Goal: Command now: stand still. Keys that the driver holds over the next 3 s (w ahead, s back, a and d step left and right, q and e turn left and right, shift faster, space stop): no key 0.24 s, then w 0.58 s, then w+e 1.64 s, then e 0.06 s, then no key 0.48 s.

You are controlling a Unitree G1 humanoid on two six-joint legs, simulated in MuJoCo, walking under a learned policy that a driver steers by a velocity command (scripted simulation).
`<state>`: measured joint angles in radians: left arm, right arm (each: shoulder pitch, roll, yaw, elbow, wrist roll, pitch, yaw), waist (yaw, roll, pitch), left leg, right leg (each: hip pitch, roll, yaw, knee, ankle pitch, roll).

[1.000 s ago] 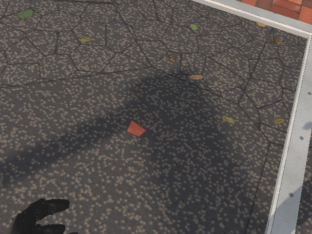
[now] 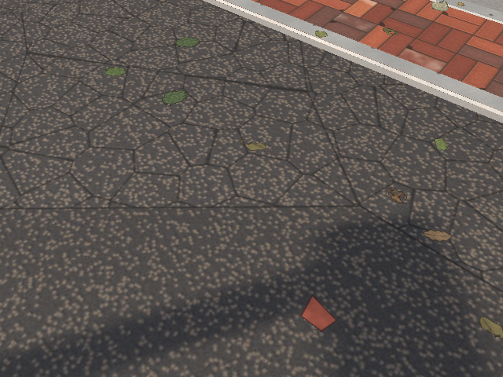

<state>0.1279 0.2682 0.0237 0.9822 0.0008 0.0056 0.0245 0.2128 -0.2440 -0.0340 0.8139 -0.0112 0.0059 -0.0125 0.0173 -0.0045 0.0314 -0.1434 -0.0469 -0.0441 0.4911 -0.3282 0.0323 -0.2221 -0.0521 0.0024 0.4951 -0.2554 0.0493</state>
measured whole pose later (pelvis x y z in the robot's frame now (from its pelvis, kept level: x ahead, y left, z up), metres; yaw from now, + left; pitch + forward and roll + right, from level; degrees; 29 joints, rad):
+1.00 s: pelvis +0.28 -0.04 -0.02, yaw -4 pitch +2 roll +0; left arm 0.50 0.23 0.03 1.09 -0.01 -0.05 0.01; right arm -0.11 -0.22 -0.03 0.78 0.03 -0.11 0.04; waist 0.10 0.01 0.05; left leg -0.50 0.00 0.03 0.48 -0.03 0.07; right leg 0.18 0.01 0.03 0.28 -0.46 -0.03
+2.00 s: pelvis +0.83 -0.22 -0.01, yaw -38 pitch +2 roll +0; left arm 0.39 0.29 0.09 0.77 -0.02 -0.04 0.02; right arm -0.01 -0.28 -0.05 0.77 0.00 -0.13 0.03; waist 0.08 0.04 0.01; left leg -0.49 0.00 -0.06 0.45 -0.01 -0.01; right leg -0.05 0.09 0.20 0.44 -0.43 -0.05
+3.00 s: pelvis +1.11 -0.55 +0.00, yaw -62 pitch +1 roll -1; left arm 0.17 0.26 0.03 0.75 0.02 -0.02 -0.01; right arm 0.15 -0.27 -0.03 0.82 -0.02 -0.02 -0.01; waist 0.00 0.02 0.01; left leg -0.35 0.06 -0.03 0.51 -0.18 -0.04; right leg -0.25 0.08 0.00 0.50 -0.27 -0.05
